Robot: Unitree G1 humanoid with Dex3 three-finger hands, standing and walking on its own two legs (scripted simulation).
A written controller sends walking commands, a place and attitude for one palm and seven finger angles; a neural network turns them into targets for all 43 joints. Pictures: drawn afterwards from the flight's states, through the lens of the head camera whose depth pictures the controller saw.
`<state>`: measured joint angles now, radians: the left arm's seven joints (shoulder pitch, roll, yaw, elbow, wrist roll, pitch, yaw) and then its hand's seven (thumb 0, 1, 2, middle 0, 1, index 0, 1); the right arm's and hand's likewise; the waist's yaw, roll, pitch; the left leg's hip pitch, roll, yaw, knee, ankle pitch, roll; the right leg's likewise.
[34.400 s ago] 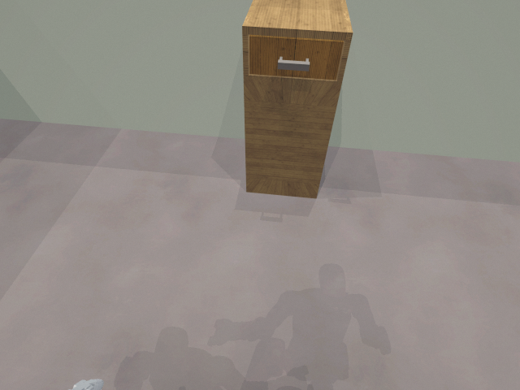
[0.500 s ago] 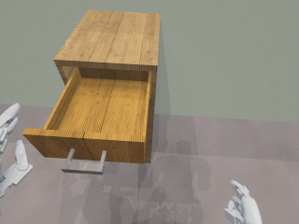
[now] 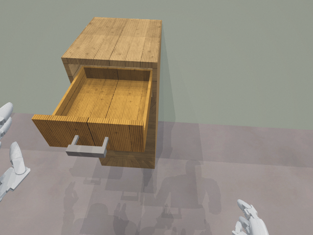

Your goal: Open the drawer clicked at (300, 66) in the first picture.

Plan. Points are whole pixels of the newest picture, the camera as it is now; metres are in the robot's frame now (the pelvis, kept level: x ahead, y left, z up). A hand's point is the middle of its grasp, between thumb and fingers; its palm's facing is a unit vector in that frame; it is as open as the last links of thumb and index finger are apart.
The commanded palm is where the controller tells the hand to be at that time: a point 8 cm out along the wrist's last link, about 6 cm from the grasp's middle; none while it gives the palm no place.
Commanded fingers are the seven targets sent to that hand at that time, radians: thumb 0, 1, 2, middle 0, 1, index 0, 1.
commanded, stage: step back with the hand held close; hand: left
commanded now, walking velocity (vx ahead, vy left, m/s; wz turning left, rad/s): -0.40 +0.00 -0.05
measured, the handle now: (89, 145) +0.38 +0.22 -0.01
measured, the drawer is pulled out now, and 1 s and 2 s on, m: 0.30 0.30 0.30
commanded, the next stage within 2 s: stop stepping back and stand still in 0.20 s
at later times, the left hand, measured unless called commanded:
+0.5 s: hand out of the picture +0.08 +0.19 +0.19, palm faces +0.32 -0.84 -0.44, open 7.4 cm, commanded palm +0.03 +0.24 +0.20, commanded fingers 0.00 0.90 0.90 -0.20 -0.30 -0.20 -0.30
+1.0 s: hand out of the picture +0.03 +0.21 +0.19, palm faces +0.41 -0.81 -0.43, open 7.4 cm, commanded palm -0.03 +0.26 +0.20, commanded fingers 0.00 0.90 0.90 -0.20 -0.30 -0.20 -0.30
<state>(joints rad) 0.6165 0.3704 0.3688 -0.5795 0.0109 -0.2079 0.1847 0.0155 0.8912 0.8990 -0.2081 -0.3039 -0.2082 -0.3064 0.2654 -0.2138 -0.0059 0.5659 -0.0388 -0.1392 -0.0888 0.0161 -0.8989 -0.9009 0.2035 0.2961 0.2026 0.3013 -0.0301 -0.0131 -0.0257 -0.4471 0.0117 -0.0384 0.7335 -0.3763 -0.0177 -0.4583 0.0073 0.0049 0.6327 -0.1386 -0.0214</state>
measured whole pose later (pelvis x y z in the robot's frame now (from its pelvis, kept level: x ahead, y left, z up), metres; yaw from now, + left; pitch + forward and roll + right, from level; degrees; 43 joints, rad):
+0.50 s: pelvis -0.11 -0.03 +0.02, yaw -2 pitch +0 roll +3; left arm 0.62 0.37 0.34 -0.59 0.00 -0.21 0.14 0.02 0.89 0.90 -0.21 -0.30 -0.21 -0.31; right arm 0.24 -0.19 0.02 0.61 -0.02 -0.12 -0.07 0.02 -0.90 -0.90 0.21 0.30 0.20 0.30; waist -0.03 -0.08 -0.04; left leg -0.40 0.00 0.07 0.83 -0.45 0.00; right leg -0.37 -0.01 -0.05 0.52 -0.17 -0.06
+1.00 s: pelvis -0.15 -0.03 +0.02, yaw +1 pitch -2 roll +1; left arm 0.61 0.35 0.34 -0.54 0.01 -0.23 0.16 0.02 0.89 0.90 -0.21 -0.30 -0.21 -0.31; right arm 0.28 -0.19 0.02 0.62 -0.02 -0.14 -0.08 0.02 -0.90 -0.90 0.20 0.30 0.20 0.30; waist -0.03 -0.03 -0.04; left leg -0.24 0.01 0.06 0.53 -0.26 0.02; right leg -0.36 0.01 -0.05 0.54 -0.23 -0.02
